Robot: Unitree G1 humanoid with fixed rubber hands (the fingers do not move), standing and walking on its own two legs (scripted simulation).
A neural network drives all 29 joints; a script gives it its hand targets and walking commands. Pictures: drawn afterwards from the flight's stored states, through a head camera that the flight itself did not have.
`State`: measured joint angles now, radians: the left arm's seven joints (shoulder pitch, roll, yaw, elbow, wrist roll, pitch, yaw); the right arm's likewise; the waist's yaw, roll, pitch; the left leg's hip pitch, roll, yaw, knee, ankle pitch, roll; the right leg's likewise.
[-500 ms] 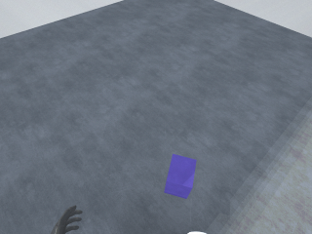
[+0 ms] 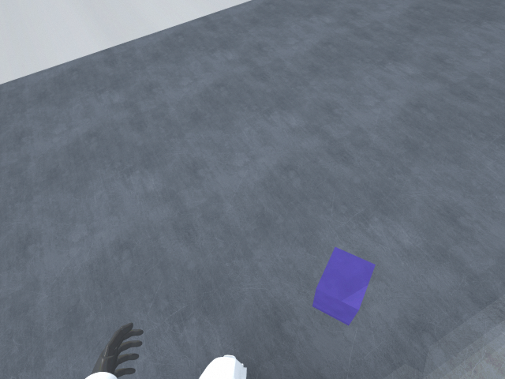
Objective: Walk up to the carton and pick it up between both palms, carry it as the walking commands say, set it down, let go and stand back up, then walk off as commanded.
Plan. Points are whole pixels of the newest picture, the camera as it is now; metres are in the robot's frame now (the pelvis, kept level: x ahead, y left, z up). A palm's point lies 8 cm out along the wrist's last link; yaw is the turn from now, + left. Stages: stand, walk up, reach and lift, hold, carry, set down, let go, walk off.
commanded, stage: walk off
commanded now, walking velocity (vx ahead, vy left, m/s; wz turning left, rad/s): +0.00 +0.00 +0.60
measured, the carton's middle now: (341, 286) +0.47 -0.23 -0.67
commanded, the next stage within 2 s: stand in 1.94 s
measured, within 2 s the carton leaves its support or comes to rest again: neither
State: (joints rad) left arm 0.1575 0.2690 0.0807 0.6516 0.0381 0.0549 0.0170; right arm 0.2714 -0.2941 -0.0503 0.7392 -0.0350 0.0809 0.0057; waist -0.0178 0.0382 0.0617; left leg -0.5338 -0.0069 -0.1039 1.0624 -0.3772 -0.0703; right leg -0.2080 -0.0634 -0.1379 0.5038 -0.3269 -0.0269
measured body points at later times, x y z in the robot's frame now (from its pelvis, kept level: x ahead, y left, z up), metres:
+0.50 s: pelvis +0.02 +0.01 -0.01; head +0.07 +0.04 +0.44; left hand +0.12 +0.32 -0.10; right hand +0.15 -0.24 -0.13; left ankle +0.00 +0.14 -0.74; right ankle +0.04 -0.09 -0.69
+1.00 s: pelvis +0.03 -0.01 +0.00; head +0.08 -0.01 +0.44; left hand +0.03 +0.31 -0.08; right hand +0.24 -0.20 -0.14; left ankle -0.07 +0.12 -0.66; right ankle +0.06 -0.09 -0.74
